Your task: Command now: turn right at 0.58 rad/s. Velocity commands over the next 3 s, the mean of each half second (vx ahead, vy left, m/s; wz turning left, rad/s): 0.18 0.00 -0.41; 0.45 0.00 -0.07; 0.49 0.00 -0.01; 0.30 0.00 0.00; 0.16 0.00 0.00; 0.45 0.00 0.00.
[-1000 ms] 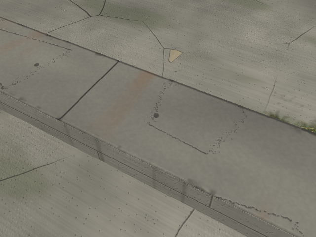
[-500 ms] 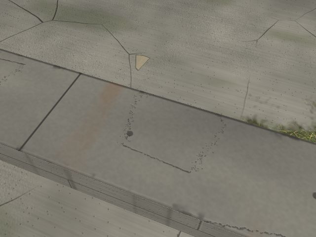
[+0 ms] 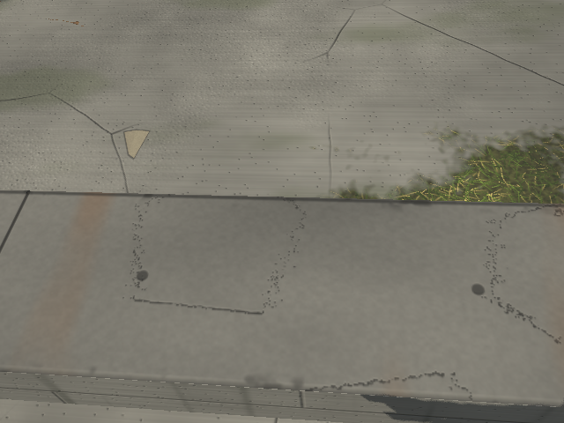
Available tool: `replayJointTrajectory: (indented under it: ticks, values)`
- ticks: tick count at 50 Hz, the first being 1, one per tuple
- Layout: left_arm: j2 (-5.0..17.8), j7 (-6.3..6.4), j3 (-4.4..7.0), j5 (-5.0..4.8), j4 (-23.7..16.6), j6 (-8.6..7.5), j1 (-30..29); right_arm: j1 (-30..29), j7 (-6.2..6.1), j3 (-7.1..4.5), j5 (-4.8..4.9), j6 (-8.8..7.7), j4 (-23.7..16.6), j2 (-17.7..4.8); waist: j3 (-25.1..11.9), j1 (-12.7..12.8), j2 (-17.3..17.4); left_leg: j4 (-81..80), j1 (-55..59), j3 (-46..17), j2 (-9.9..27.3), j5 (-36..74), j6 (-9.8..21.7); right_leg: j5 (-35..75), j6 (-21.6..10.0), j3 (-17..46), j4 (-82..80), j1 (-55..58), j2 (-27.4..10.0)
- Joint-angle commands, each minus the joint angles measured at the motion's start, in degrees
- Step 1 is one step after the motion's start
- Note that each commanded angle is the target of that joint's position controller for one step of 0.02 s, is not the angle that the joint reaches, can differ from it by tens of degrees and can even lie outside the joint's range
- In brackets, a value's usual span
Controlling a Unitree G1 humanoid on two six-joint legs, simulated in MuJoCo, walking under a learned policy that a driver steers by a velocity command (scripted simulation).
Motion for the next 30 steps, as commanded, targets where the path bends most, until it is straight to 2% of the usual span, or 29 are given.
replayJointTrajectory:
  ticks: [1, 6, 7, 8, 9, 10, 11, 12, 13, 14, 15, 17, 19, 22, 23, 24, 25, 26, 27, 28, 29, 30]
  values:
    - [10.70, 0.10, 2.58, 0.20, -4.18, -0.27, -1.27, -2.71, 0.47, -0.68, 0.10, -1.24, -3.85, -4.69, -5.72, 0.45, -9.49, -4.49, -1.82, -0.27, -0.95, -1.20, -0.15, 6.16, -7.81, 17.93, -6.02, 9.22, -13.81]
    - [10.65, 0.08, 2.43, 0.12, -6.24, 0.52, -2.86, -0.16, 1.90, -0.46, 0.63, -2.59, -3.74, -5.58, -7.81, -0.40, -9.96, -13.23, 5.09, -0.39, -2.03, -2.44, 1.28, 17.42, -7.42, 22.59, -2.81, 11.53, -13.20]
    - [10.60, 0.17, 2.34, -0.06, -6.77, 0.79, -3.59, 1.49, 2.27, -0.47, 0.69, -2.80, -3.38, -5.68, -8.18, -1.44, -9.78, -17.40, 8.04, 0.11, -2.13, -0.43, 1.89, 19.44, -6.74, 22.72, -1.75, 11.37, -12.43]
    - [10.35, 0.31, 2.14, -0.47, -7.44, 1.13, -4.62, 4.63, 2.68, -0.62, 0.73, -2.97, -2.62, -5.96, -9.26, -3.37, -8.90, -24.40, 13.77, 1.13, -1.76, 4.47, 2.83, 14.50, -5.27, 22.02, -1.07, 9.27, -10.78]
    - [9.84, -1.75, 2.01, 2.48, -5.47, 1.44, -0.58, 9.56, 2.24, 0.39, -2.00, -1.60, -1.68, -5.09, -8.65, -2.88, -8.03, -28.76, 22.02, 0.86, 0.80, 2.77, 4.90, 8.34, -1.76, 18.29, 2.31, 3.18, -7.14]
    - [5.00, -2.59, 0.79, 2.50, -6.38, 1.19, 0.64, 10.62, 1.75, -0.14, -3.20, -0.99, -2.09, -8.71, -7.75, -2.46, 3.36, -35.54, 27.17, -11.73, 12.47, -3.58, 8.18, -7.23, 1.38, 11.84, 10.16, -5.71, -1.51]
    - [4.49, -2.78, 0.57, 2.28, -7.10, 1.01, 1.50, 6.77, 1.79, -0.96, -3.92, -0.20, -3.74, -13.75, -5.29, -1.04, 14.47, -38.66, 27.50, -26.23, 21.58, -8.69, 15.32, -22.73, 2.45, 0.66, 20.46, -17.30, 6.98]
    - [8.23, -2.95, 1.02, 3.72, -6.46, 0.78, 0.86, 6.69, 2.20, -0.89, -4.05, -0.07, -4.13, -11.42, -3.71, -1.65, 10.08, -37.59, 23.28, -26.78, 23.74, -10.63, 18.29, -20.70, 2.31, 2.12, 29.45, -17.05, 1.54]
    - [8.61, -3.46, 1.28, 3.54, -5.51, 0.59, 0.85, 5.32, 2.61, 0.11, -3.11, -0.26, -4.48, -7.90, -2.55, -0.76, 6.36, -38.12, 21.14, -22.29, 20.01, -14.36, 16.84, -16.57, 2.09, 3.35, 31.60, -15.83, 0.61]
    - [7.84, -4.04, 1.10, 3.49, -4.66, 0.49, 1.76, 4.17, 2.87, 0.55, -2.66, -0.53, -4.57, -6.55, -0.72, -0.10, 6.71, -38.57, 20.08, -16.95, 16.08, -12.78, 14.67, -12.91, 2.79, 2.71, 32.62, -15.02, 0.36]
    - [7.34, -4.70, 0.88, 3.59, -4.22, 0.42, 1.98, 4.60, 2.88, 0.63, -2.47, -0.93, -4.31, -6.45, -0.47, -0.27, 8.74, -38.78, 21.46, -13.28, 13.48, -10.17, 13.38, -10.45, 3.47, 1.61, 32.97, -15.15, 0.37]
    - [6.16, -5.43, 0.11, 3.43, -3.49, 0.10, 1.10, 8.28, 3.19, 0.60, -2.20, -1.61, -2.93, -6.42, 0.22, -2.24, 8.43, -38.23, 24.19, -8.70, 11.18, -4.51, 13.32, -9.56, 4.62, -0.43, 29.13, -14.94, 0.57]
    - [4.76, -5.50, -0.73, 3.28, -3.88, -0.45, -2.14, 11.76, 3.53, 0.32, -1.98, -2.29, -1.22, -6.81, 0.95, -3.88, 7.98, -37.54, 26.13, -7.16, 11.53, -0.41, 13.92, -9.62, 5.08, -2.37, 22.71, -13.86, -0.34]
    - [3.50, -5.07, -1.80, 2.92, -4.15, -1.23, -5.22, 14.38, 3.98, -0.18, -1.90, -2.52, 0.22, -7.77, 1.35, -4.98, 9.62, -35.98, 24.55, -5.13, 12.21, 5.39, 14.53, -12.74, 4.23, -7.20, 10.68, -6.26, -1.74]
    - [3.49, -4.77, -1.91, 2.68, -3.89, -1.44, -4.95, 15.34, 4.22, -0.36, -1.87, -2.37, 0.70, -8.11, 1.43, -4.82, 10.12, -34.84, 23.41, -4.79, 12.47, 8.99, 14.74, -12.64, 3.65, -8.64, 6.86, -2.90, -1.17]
    - [2.84, -4.34, -2.16, 2.56, -3.24, -1.85, -3.51, 15.36, 4.32, -0.35, -1.74, -2.24, 0.91, -7.98, 1.11, -3.51, 9.37, -32.93, 21.95, -3.99, 12.32, 14.53, 14.36, -7.68, 2.88, -9.66, 1.69, 1.71, -0.70]
    - [2.33, -3.80, -2.29, 2.77, -1.89, -2.42, -0.26, 14.92, 4.28, -0.13, -1.06, -2.21, 1.04, -7.41, 0.06, -1.25, 7.73, -29.77, 19.45, -2.66, 11.58, 18.20, 13.35, -2.27, 1.95, -10.11, -4.47, 8.58, -0.18]
    - [7.56, -2.24, -0.02, -2.35, -1.74, -3.30, 2.90, 12.89, 3.17, -0.26, 2.95, -3.48, -0.68, -9.13, -2.96, 1.22, 5.69, -28.09, 13.98, -4.33, 12.14, 18.79, 13.47, 0.37, 0.70, -5.96, -3.60, 16.90, -2.76]
    - [9.93, -1.32, 0.65, -2.51, -0.48, -3.69, 10.13, 8.91, 3.07, 1.28, 2.41, -4.57, -2.19, -5.59, -7.32, 5.49, 0.66, -17.03, 7.76, 0.04, 8.86, 17.07, 10.63, 0.58, -1.63, 2.18, -4.72, 26.89, -9.49]
    - [15.44, -1.31, 2.21, -1.56, 0.67, -3.65, 15.14, 8.20, 2.84, 2.76, 1.16, -6.07, -5.32, -1.11, -9.14, 5.54, -14.18, -1.88, -6.67, 8.22, 0.94, -0.58, 6.52, -4.54, -8.67, 21.27, -9.04, 34.09, -20.79]
    - [12.55, -1.81, 1.77, -0.58, 0.99, -4.34, 17.26, 6.77, 2.66, 1.65, 1.75, -6.66, -5.24, -5.27, -6.42, 6.82, -11.25, 10.30, -13.94, 3.99, 1.65, -14.28, 5.56, -8.97, -13.72, 30.03, -12.52, 32.26, -25.48]
    - [9.02, -2.07, 0.65, 0.25, 0.09, -4.89, 13.02, 8.51, 3.09, 0.84, 2.51, -6.57, -4.93, -7.58, -1.52, 3.88, -7.80, 15.36, -17.02, 1.85, 5.09, -11.68, 6.90, -10.85, -12.41, 25.06, -12.86, 28.44, -24.28]
Next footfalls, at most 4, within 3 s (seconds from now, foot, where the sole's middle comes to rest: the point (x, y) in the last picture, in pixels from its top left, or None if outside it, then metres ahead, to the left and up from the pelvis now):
0.20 left None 0.07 0.14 -0.78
0.52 right None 0.10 -0.10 -0.78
0.96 left None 0.33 0.03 -0.78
1.46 right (413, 337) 0.58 -0.19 -0.59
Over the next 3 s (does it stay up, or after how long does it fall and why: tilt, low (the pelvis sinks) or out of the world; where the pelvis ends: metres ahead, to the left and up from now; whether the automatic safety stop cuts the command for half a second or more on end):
stays up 0.95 -0.14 0.19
